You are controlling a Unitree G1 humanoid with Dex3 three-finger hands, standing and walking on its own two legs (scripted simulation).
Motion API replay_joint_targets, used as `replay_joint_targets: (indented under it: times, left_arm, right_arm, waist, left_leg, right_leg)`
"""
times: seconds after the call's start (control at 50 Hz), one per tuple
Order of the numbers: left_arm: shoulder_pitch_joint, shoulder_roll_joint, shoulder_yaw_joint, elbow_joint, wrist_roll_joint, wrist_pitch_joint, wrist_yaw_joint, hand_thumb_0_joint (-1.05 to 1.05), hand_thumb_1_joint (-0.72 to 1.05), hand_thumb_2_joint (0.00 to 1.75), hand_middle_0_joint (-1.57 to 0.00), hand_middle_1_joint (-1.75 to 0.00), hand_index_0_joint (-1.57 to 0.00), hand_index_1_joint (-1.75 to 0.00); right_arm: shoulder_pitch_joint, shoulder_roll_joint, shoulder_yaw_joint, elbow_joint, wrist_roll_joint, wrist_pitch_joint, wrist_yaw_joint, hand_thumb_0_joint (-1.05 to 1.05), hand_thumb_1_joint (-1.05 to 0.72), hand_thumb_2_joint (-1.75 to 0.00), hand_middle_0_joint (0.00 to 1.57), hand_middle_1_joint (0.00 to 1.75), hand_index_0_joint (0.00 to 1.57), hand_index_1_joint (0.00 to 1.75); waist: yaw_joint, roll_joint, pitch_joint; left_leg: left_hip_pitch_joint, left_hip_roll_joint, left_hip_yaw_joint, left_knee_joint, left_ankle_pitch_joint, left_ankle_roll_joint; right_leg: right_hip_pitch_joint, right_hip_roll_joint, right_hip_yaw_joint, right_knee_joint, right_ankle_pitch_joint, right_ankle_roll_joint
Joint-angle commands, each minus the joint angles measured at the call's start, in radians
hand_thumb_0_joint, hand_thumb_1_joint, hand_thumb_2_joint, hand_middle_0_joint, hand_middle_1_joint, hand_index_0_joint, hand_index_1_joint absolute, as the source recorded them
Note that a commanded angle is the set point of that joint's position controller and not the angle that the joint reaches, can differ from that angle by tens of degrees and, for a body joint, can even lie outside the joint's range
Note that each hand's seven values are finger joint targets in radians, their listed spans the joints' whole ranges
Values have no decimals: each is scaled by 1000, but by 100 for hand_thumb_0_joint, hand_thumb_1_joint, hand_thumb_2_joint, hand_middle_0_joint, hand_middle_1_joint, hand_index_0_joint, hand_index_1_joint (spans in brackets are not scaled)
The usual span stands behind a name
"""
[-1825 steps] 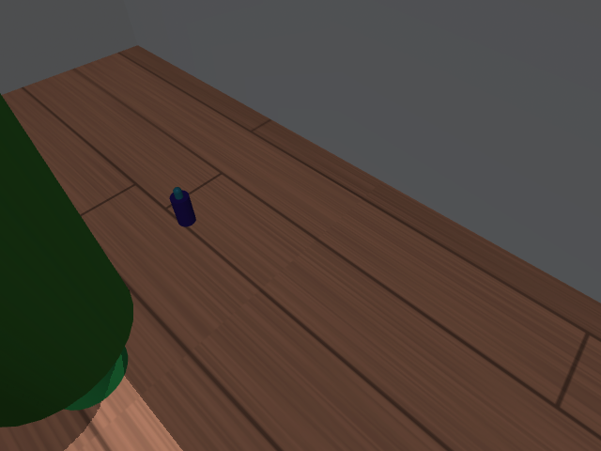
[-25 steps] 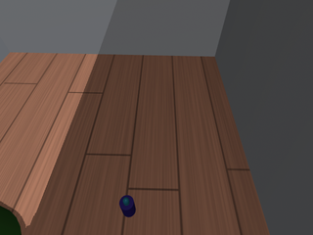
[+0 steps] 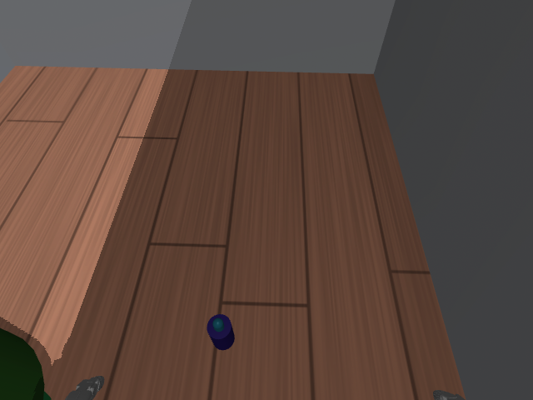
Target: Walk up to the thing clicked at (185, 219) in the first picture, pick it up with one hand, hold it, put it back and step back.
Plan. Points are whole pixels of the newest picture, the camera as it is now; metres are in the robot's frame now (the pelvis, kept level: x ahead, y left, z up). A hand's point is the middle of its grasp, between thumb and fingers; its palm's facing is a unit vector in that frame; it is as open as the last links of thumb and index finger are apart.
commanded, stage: go down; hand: left
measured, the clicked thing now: (220, 330) +0.40 +0.15 -0.68
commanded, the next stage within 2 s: none
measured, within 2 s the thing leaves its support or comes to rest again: neither
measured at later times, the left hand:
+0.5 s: hand (113, 399) +0.16 +0.27 -0.18, palm faces +0.01 -0.95 -0.32, open 16.7 cm
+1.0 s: hand out of the picture +0.15 +0.27 -0.19, palm faces +0.03 -0.95 -0.31, open 16.9 cm
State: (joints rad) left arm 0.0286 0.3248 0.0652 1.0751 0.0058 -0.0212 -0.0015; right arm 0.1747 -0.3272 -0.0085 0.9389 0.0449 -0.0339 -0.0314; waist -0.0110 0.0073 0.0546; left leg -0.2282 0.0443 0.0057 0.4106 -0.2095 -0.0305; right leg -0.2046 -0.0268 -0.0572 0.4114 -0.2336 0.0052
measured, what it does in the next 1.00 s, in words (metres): lowers itself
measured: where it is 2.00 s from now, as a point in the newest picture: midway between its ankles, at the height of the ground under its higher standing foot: outside the picture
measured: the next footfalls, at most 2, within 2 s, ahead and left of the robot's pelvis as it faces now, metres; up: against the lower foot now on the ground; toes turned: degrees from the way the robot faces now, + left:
none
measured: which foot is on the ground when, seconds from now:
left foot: down 0.00-1.00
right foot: down 0.00-1.00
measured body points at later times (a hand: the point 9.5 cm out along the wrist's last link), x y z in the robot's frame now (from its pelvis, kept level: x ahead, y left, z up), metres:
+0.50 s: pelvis +0.00 +0.02 -0.05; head +0.07 +0.03 +0.40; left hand +0.16 +0.31 -0.15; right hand +0.13 -0.25 -0.14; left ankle +0.00 +0.14 -0.74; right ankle -0.01 -0.12 -0.74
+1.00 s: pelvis +0.00 +0.02 -0.09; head +0.08 +0.04 +0.36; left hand +0.14 +0.32 -0.17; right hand +0.16 -0.23 -0.16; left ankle +0.00 +0.14 -0.74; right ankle -0.01 -0.12 -0.74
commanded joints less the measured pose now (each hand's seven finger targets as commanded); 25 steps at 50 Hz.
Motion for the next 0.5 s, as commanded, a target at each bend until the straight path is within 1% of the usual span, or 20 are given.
replay_joint_targets:
  times: [0.0, 0.02, 0.06, 0.1, 0.12, 0.14, 0.16, 0.18, 0.2, 0.24, 0.3, 0.32, 0.34, 0.36, 0.38, 0.4, 0.42, 0.44, 0.46, 0.48]
  left_arm:
    - [-76, 257, 145, -7, 74, -13, -17, 0, 26, 26, -2, -7, -2, -7]
    - [-34, 246, 152, -49, 81, -3, -26, 0, 19, 22, -3, -5, -3, -5]
    - [-1, 267, 186, -136, 89, 25, -19, 0, 9, 18, -4, -5, -4, -5]
    - [25, 212, 155, -187, 90, 73, -16, 0, -3, 15, -5, -5, -5, -5]
    - [14, 205, 154, -215, 90, 98, -19, 0, -7, 14, -5, -4, -5, -4]
    - [23, 203, 155, -225, 88, 121, -19, 0, -13, 12, -6, -4, -5, -4]
    - [-19, 228, 167, -290, 89, 130, -14, 0, -19, 12, -6, -4, -5, -4]
    - [-1, 206, 164, -305, 84, 144, -13, 0, -23, 12, -5, -4, -4, -5]
    - [15, 183, 152, -307, 76, 159, -16, 0, -28, 12, -6, -5, -5, -6]
    - [-1, 196, 166, -387, 71, 165, -14, 0, -34, 13, -6, -6, -4, -8]
    - [21, 177, 157, -445, 65, 170, -23, 0, -46, 10, -7, -6, -5, -8]
    - [40, 173, 158, -438, 64, 174, -27, 0, -47, 10, -7, -6, -5, -9]
    - [17, 196, 173, -538, 65, 165, -25, 0, -49, 10, -7, -6, -4, -8]
    - [80, 161, 159, -525, 61, 169, -27, 0, -48, 10, -8, -6, -5, -9]
    - [114, 160, 163, -524, 61, 174, -30, 0, -50, 9, -8, -7, -5, -9]
    - [123, 178, 173, -553, 62, 182, -30, 0, -51, 9, -8, -6, -5, -8]
    - [78, 193, 171, -669, 57, 180, -28, 0, -49, 9, -7, -6, -5, -8]
    - [112, 182, 170, -654, 59, 189, -29, 0, -49, 9, -8, -6, -5, -8]
    - [163, 160, 165, -646, 55, 204, -30, 0, -51, 8, -8, -6, -5, -8]
    - [201, 165, 174, -655, 53, 213, -29, 0, -49, 9, -7, -5, -5, -7]
  right_arm:
    - [74, -115, -70, -159, -21, -30, -14, 0, -93, -91, 20, 30, 20, 30]
    - [80, -115, -77, -194, -23, -33, -9, 0, -93, -91, 20, 30, 20, 30]
    - [73, -106, -81, -249, -19, -37, -8, 0, -91, -90, 20, 30, 20, 30]
    - [64, -94, -80, -283, -13, -40, -9, 0, -88, -90, 20, 30, 20, 30]
    - [56, -95, -82, -307, -10, -41, -8, 0, -87, -89, 20, 30, 20, 30]
    - [42, -95, -79, -326, -9, -42, -8, 0, -87, -89, 20, 30, 20, 30]
    - [43, -92, -79, -339, -10, -44, -9, 0, -86, -89, 20, 30, 20, 30]
    - [44, -85, -77, -349, -12, -47, -8, 0, -84, -89, 20, 30, 20, 30]
    - [46, -82, -74, -356, -12, -50, -7, 0, -84, -88, 20, 30, 20, 30]
    - [63, -79, -76, -365, -14, -60, -9, 0, -82, -88, 20, 30, 20, 30]
    - [66, -78, -76, -378, -19, -81, -12, 0, -81, -88, 20, 30, 20, 30]
    - [80, -77, -77, -368, -19, -86, -12, 0, -81, -88, 20, 30, 20, 30]
    - [82, -78, -82, -384, -21, -92, -13, 0, -81, -88, 20, 30, 20, 30]
    - [74, -73, -80, -401, -22, -97, -13, 0, -80, -88, 20, 30, 20, 30]
    - [70, -75, -82, -404, -23, -102, -13, 0, -80, -88, 20, 30, 20, 30]
    - [75, -77, -82, -408, -23, -107, -13, 0, -80, -88, 20, 30, 20, 30]
    - [51, -76, -83, -438, -22, -112, -16, 0, -80, -88, 20, 30, 20, 30]
    - [56, -74, -82, -441, -23, -115, -20, 0, -79, -87, 20, 30, 20, 30]
    - [56, -75, -79, -446, -22, -119, -21, 0, -80, -87, 20, 30, 20, 30]
    - [63, -73, -81, -435, -24, -121, -23, 0, -79, -87, 20, 30, 20, 30]
  waist:
    - [8, -26, -219]
    - [26, 5, -255]
    - [49, 33, -306]
    - [31, 44, -276]
    - [15, 36, -257]
    - [14, 6, -244]
    - [8, 3, -260]
    - [10, 12, -267]
    - [-2, 6, -245]
    - [-5, 2, -271]
    - [-19, 37, -270]
    - [-25, 39, -258]
    - [-16, 56, -308]
    - [-14, 54, -296]
    - [-15, 48, -298]
    - [-14, 61, -315]
    - [-7, 84, -335]
    - [-23, 81, -337]
    - [-22, 61, -319]
    - [-16, 60, -320]
  left_leg:
    - [-63, -58, 47, 86, 134, 42]
    - [-71, -62, 45, 104, 144, 38]
    - [-71, -67, 43, 110, 184, 31]
    - [-71, -62, 37, 102, 193, 27]
    - [-78, -59, 37, 113, 179, 29]
    - [-97, -57, 36, 120, 155, 31]
    - [-104, -52, 34, 137, 151, 32]
    - [-116, -51, 35, 157, 149, 31]
    - [-134, -49, 34, 171, 131, 31]
    - [-148, -44, 31, 205, 135, 31]
    - [-196, -36, 22, 266, 114, 25]
    - [-218, -31, 16, 279, 85, 24]
    - [-212, -26, 10, 293, 92, 22]
    - [-233, -28, 7, 305, 75, 21]
    - [-253, -25, 3, 328, 73, 22]
    - [-260, -19, -5, 334, 72, 19]
    - [-264, -22, -3, 349, 81, 17]
    - [-273, -21, -5, 366, 69, 19]
    - [-290, -18, -12, 368, 58, 19]
    - [-307, -18, -12, 383, 49, 20]
  right_leg:
    - [-49, 7, 25, 59, 176, -13]
    - [-47, 10, 25, 82, 174, -18]
    - [-14, 13, 23, 90, 199, -19]
    - [-47, 19, 15, 86, 197, -22]
    - [-69, 21, 15, 88, 183, -20]
    - [-82, 24, 11, 93, 157, -20]
    - [-98, 26, 11, 110, 150, -18]
    - [-114, 25, 10, 127, 146, -19]
    - [-142, 27, 8, 141, 126, -18]
    - [-160, 27, 6, 175, 131, -16]
    - [-239, 29, 6, 245, 104, -17]
    - [-273, 32, 5, 264, 74, -17]
    - [-281, 33, 1, 287, 75, -20]
    - [-293, 32, -2, 300, 57, -20]
    - [-313, 33, -4, 321, 52, -19]
    - [-327, 36, -6, 339, 44, -19]
    - [-337, 33, -5, 352, 54, -20]
    - [-351, 32, -3, 362, 48, -17]
    - [-368, 37, -8, 372, 34, -18]
    - [-382, 35, -6, 386, 24, -18]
